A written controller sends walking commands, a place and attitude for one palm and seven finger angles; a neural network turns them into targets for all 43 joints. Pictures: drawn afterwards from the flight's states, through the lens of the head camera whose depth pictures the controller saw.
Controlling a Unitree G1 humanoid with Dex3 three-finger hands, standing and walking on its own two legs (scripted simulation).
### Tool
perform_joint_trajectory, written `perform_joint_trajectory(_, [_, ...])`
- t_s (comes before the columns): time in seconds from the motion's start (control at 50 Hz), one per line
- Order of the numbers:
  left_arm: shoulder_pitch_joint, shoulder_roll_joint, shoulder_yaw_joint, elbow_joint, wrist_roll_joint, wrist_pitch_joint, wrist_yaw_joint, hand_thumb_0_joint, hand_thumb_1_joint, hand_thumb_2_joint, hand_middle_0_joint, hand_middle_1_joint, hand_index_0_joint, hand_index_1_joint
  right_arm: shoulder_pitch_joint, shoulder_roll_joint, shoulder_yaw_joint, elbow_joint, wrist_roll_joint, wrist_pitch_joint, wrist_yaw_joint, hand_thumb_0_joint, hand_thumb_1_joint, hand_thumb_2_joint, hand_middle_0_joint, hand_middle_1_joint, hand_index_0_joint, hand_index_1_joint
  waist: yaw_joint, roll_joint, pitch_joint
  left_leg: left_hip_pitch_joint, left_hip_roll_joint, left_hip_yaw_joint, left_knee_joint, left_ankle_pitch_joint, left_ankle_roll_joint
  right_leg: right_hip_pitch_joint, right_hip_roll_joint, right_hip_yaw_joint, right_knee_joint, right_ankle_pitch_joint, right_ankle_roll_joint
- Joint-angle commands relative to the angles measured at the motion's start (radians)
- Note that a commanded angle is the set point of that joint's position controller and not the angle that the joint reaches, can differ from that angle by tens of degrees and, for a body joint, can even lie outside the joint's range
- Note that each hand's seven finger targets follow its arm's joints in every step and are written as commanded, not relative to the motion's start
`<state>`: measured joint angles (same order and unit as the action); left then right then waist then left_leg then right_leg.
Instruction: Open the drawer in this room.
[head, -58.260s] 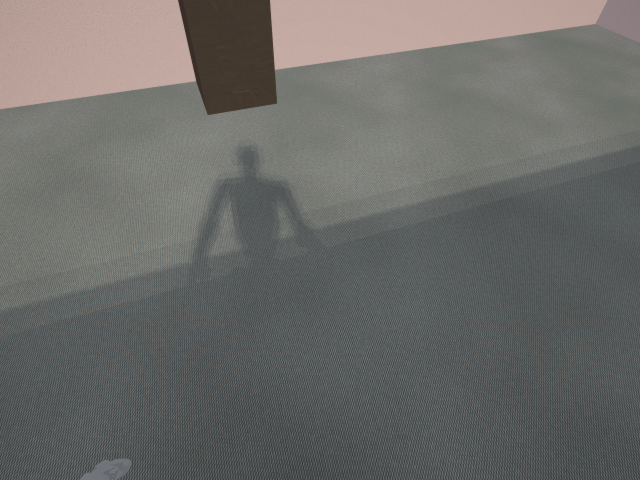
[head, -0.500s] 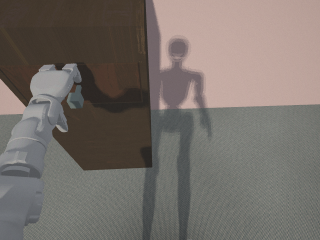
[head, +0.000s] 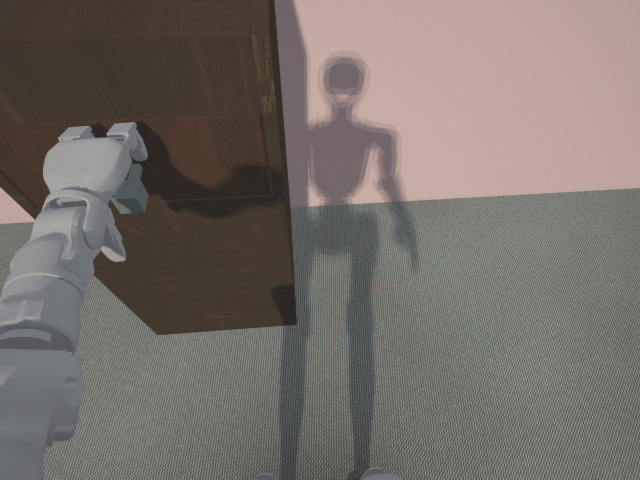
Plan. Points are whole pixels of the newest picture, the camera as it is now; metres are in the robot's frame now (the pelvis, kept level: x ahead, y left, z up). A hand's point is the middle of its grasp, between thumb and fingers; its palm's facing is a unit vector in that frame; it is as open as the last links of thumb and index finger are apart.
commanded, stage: lower the fingers behind the handle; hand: left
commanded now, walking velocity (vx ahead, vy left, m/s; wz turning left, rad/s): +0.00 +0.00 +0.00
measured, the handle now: (132, 186) +0.52 +0.27 +0.01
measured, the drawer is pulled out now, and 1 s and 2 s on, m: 0.00 0.00 0.00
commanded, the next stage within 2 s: close the thumb around the handle in 1.36 s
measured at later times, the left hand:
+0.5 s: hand (117, 216) +0.45 +0.27 +0.03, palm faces -0.01 -0.01 -1.00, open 13.8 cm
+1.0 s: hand (130, 224) +0.46 +0.27 -0.01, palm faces -0.05 -0.02 -1.00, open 13.9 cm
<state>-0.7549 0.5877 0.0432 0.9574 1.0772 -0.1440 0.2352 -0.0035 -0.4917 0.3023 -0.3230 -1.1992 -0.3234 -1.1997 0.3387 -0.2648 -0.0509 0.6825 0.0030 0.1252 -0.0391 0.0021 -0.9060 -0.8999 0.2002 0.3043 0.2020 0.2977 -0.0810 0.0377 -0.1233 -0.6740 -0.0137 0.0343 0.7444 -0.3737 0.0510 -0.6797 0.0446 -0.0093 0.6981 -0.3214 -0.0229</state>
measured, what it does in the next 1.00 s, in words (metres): stands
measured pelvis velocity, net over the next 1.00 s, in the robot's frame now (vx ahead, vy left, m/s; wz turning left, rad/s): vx -0.02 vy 0.00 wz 0.00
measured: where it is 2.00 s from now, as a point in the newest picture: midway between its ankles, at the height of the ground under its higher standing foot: outside the picture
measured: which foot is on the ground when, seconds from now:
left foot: down 0.00-1.00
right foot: down 0.00-1.00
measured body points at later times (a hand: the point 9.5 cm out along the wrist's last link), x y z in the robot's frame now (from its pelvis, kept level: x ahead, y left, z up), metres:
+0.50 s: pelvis -0.01 +0.00 -0.01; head +0.08 +0.01 +0.43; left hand +0.44 +0.27 +0.09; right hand +0.04 -0.27 -0.14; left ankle -0.02 +0.08 -0.71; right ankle +0.00 -0.11 -0.71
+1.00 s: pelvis -0.02 +0.00 -0.03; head +0.10 +0.01 +0.41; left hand +0.46 +0.27 +0.05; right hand -0.03 -0.28 -0.15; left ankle -0.02 +0.08 -0.71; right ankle +0.00 -0.11 -0.71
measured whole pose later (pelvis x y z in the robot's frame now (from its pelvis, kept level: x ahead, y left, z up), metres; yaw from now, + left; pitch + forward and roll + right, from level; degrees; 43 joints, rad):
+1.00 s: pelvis -0.02 +0.00 -0.03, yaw +0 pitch +23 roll -2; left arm -0.79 0.61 0.05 1.05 1.11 -0.18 0.32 0.00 -0.49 0.30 -0.33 -1.20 -0.31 -1.21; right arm 0.38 -0.27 -0.04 0.72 -0.02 0.10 -0.04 0.00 -0.91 -0.90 0.20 0.30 0.20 0.30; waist -0.11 0.04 -0.15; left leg -0.90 0.00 0.03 0.93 -0.42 0.05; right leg -0.90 0.05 -0.03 0.87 -0.36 -0.02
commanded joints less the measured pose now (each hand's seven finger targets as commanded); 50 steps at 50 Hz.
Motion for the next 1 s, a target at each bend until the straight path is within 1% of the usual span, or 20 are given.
perform_joint_trajectory(0.0, [-0.367,0.26,0.06,-0.184,-0.007,0.034,0.055,0.0,-0.5,0.3,-0.3,-1.2,-0.3,-1.2,0.112,-0.161,-0.063,-0.063,-0.002,-0.022,0.002,0.0,-0.9,-0.9,0.2,0.3,0.2,0.3,0.02,0.061,-0.461,0.286,0.006,-0.029,-0.032,0.558,-0.013,0.221,0.02,0.003,-0.038,0.395,-0.012])
perform_joint_trajectory(0.08, [-0.391,0.245,0.035,-0.181,-0.014,0.036,0.035,0.0,-0.5,0.3,-0.3,-1.2,-0.3,-1.2,0.114,-0.165,-0.063,-0.055,0.005,-0.017,-0.008,0.0,-0.9,-0.9,0.2,0.3,0.2,0.3,-0.006,0.004,-0.418,0.26,0.002,-0.032,-0.043,0.477,-0.004,0.221,0.017,0.007,-0.058,0.367,-0.006])
perform_joint_trajectory(0.14, [-0.417,0.223,0.021,-0.231,-0.012,0.003,0.032,0.0,-0.5,0.3,-0.3,-1.2,-0.3,-1.2,0.112,-0.159,-0.067,-0.05,0.002,-0.018,-0.014,0.0,-0.9,-0.9,0.2,0.3,0.2,0.3,-0.014,0.043,-0.423,0.31,0.007,-0.045,-0.038,0.516,-0.006,0.183,0.018,0.006,-0.055,0.355,-0.01])
perform_joint_trajectory(0.16, [-0.399,0.238,0.042,-0.238,-0.013,-0.008,0.034,0.0,-0.5,0.3,-0.3,-1.2,-0.3,-1.2,0.113,-0.159,-0.068,-0.046,0.0,-0.019,-0.013,0.0,-0.9,-0.9,0.2,0.3,0.2,0.3,-0.003,0.075,-0.419,0.326,0.008,-0.049,-0.032,0.539,-0.01,0.163,0.021,0.003,-0.05,0.346,-0.014])
perform_joint_trajectory(0.18, [-0.399,0.201,0.013,-0.247,-0.013,-0.015,0.036,0.0,-0.5,0.3,-0.3,-1.2,-0.3,-1.2,0.108,-0.153,-0.066,-0.048,-0.002,-0.02,-0.011,0.0,-0.9,-0.9,0.2,0.3,0.2,0.3,-0.007,0.083,-0.416,0.338,0.01,-0.053,-0.029,0.553,-0.014,0.144,0.022,-0.003,-0.047,0.334,-0.013])
perform_joint_trajectory(0.22, [-0.381,0.197,0.024,-0.238,-0.015,-0.024,0.046,0.0,-0.5,0.3,-0.3,-1.2,-0.3,-1.2,0.108,-0.153,-0.068,-0.042,-0.006,-0.018,-0.007,0.0,-0.9,-0.9,0.2,0.3,0.2,0.3,-0.003,0.085,-0.399,0.333,0.012,-0.057,-0.021,0.569,-0.02,0.123,0.024,-0.007,-0.04,0.323,-0.018])
perform_joint_trajectory(0.26, [-0.363,0.212,0.04,-0.203,-0.007,-0.015,0.065,0.0,-0.5,0.3,-0.3,-1.2,-0.3,-1.2,0.105,-0.155,-0.065,-0.038,-0.005,-0.017,-0.002,0.0,-0.9,-0.9,0.2,0.3,0.2,0.3,0.002,0.081,-0.372,0.306,0.012,-0.062,-0.02,0.535,-0.025,0.097,0.025,-0.014,-0.027,0.294,-0.02])
perform_joint_trajectory(0.28, [-0.363,0.184,0.019,-0.186,-0.005,-0.006,0.075,0.0,-0.5,0.3,-0.3,-1.2,-0.3,-1.2,0.101,-0.151,-0.063,-0.043,-0.006,-0.018,0.002,0.0,-0.9,-0.9,0.2,0.3,0.2,0.3,-0.001,0.063,-0.367,0.286,0.009,-0.059,-0.02,0.497,-0.022,0.094,0.025,-0.016,-0.028,0.276,-0.018])
perform_joint_trajectory(0.32, [-0.359,0.244,0.07,-0.154,0.001,0.013,0.095,0.0,-0.5,0.3,-0.3,-1.2,-0.3,-1.2,0.099,-0.161,-0.06,-0.036,-0.009,-0.016,0.005,0.0,-0.9,-0.9,0.2,0.3,0.2,0.3,0.01,0.036,-0.364,0.247,0.008,-0.056,-0.022,0.466,-0.02,0.111,0.023,-0.014,-0.02,0.275,-0.023])
perform_joint_trajectory(0.36, [-0.369,0.25,0.063,-0.126,0.007,0.036,0.11,0.0,-0.5,0.3,-0.3,-1.2,-0.3,-1.2,0.097,-0.162,-0.055,-0.042,-0.006,-0.015,0.005,0.0,-0.9,-0.9,0.2,0.3,0.2,0.3,0.008,0.032,-0.365,0.213,0.0,-0.048,-0.022,0.41,-0.016,0.121,0.021,-0.01,-0.017,0.267,-0.021])
perform_joint_trajectory(0.44, [-0.43,0.23,0.027,-0.122,0.025,0.048,0.118,0.0,-0.5,0.3,-0.3,-1.2,-0.3,-1.2,0.1,-0.162,-0.055,-0.047,-0.005,-0.022,0.0,0.0,-0.9,-0.9,0.2,0.3,0.2,0.3,-0.012,0.037,-0.41,0.212,0.0,-0.052,-0.011,0.385,-0.015,0.109,0.019,-0.006,-0.006,0.253,-0.018])
perform_joint_trajectory(0.48, [-0.428,0.202,0.006,-0.093,0.029,0.06,0.119,0.0,-0.5,0.3,-0.3,-1.2,-0.3,-1.2,0.106,-0.161,-0.055,-0.041,-0.006,-0.026,0.002,0.0,-0.9,-0.9,0.2,0.3,0.2,0.3,-0.015,0.06,-0.392,0.221,0.002,-0.054,-0.007,0.369,-0.017,0.066,0.022,-0.013,-0.007,0.219,-0.019])
perform_joint_trajectory(0.54, [-0.435,0.188,-0.012,-0.043,0.026,0.079,0.112,0.0,-0.5,0.3,-0.3,-1.2,-0.3,-1.2,0.117,-0.164,-0.053,-0.038,-0.004,-0.026,0.0,0.0,-0.9,-0.9,0.2,0.3,0.2,0.3,-0.029,0.03,-0.386,0.2,0.003,-0.055,-0.003,0.341,-0.014,0.059,0.022,-0.012,-0.008,0.204,-0.016])
perform_joint_trajectory(0.66, [-0.452,0.219,-0.024,0.051,0.024,0.1,0.078,0.0,-0.5,0.3,-0.3,-1.2,-0.3,-1.2,0.131,-0.176,-0.038,-0.038,0.006,-0.029,-0.013,0.0,-0.9,-0.9,0.2,0.3,0.2,0.3,-0.047,-0.012,-0.306,0.091,-0.004,-0.046,-0.004,0.203,-0.001,0.04,0.014,-0.001,-0.018,0.136,-0.012])
perform_joint_trajectory(0.72, [-0.448,0.242,-0.009,0.052,0.025,0.085,0.061,0.0,-0.5,0.3,-0.3,-1.2,-0.3,-1.2,0.139,-0.177,-0.034,-0.043,0.001,-0.033,-0.017,0.0,-0.9,-0.9,0.2,0.3,0.2,0.3,-0.04,0.001,-0.327,0.072,-0.006,-0.044,0.011,0.195,0.002,0.043,0.015,0.005,-0.006,0.136,-0.014])
perform_joint_trajectory(0.84, [-0.448,0.324,0.071,-0.091,0.016,-0.028,0.066,0.0,-0.5,0.3,-0.3,-1.2,-0.3,-1.2,0.153,-0.171,-0.043,-0.052,-0.014,-0.044,-0.026,0.0,-0.9,-0.9,0.2,0.3,0.2,0.3,-0.018,0.076,-0.496,0.085,-0.006,-0.045,0.074,0.283,0.002,0.069,0.017,0.02,0.059,0.224,-0.012])
perform_joint_trajectory(0.86, [-0.43,0.353,0.103,-0.1,0.017,-0.04,0.078,0.0,-0.5,0.3,-0.3,-1.2,-0.3,-1.2,0.153,-0.175,-0.043,-0.046,-0.017,-0.043,-0.026,0.0,-0.9,-0.9,0.2,0.3,0.2,0.3,-0.008,0.07,-0.494,0.08,-0.003,-0.049,0.085,0.306,0.0,0.057,0.019,0.016,0.073,0.236,-0.014])
perform_joint_trajectory(0.88, [-0.421,0.342,0.103,-0.107,0.017,-0.047,0.094,0.0,-0.5,0.3,-0.3,-1.2,-0.3,-1.2,0.151,-0.174,-0.045,-0.043,-0.021,-0.044,-0.023,0.0,-0.9,-0.9,0.2,0.3,0.2,0.3,-0.007,0.081,-0.511,0.075,-0.004,-0.048,0.095,0.317,-0.001,0.048,0.019,0.015,0.082,0.24,-0.012])
perform_joint_trajectory(0.94, [-0.411,0.266,0.053,-0.057,0.027,-0.026,0.134,0.0,-0.5,0.3,-0.3,-1.2,-0.3,-1.2,0.16,-0.173,-0.05,-0.019,-0.022,-0.047,-0.012,0.0,-0.9,-0.9,0.2,0.3,0.2,0.3,-0.034,0.078,-0.449,0.06,0.004,-0.051,0.11,0.316,-0.007,-0.028,0.023,0.0,0.089,0.214,-0.013])
perform_joint_trajectory(0.98, [-0.422,0.31,0.088,-0.082,0.021,-0.006,0.157,0.0,-0.5,0.3,-0.3,-1.2,-0.3,-1.2,0.163,-0.183,-0.053,-0.016,-0.025,-0.042,-0.005,0.0,-0.9,-0.9,0.2,0.3,0.2,0.3,-0.021,0.087,-0.489,0.084,0.004,-0.054,0.107,0.328,-0.009,-0.015,0.026,-0.002,0.09,0.216,-0.013])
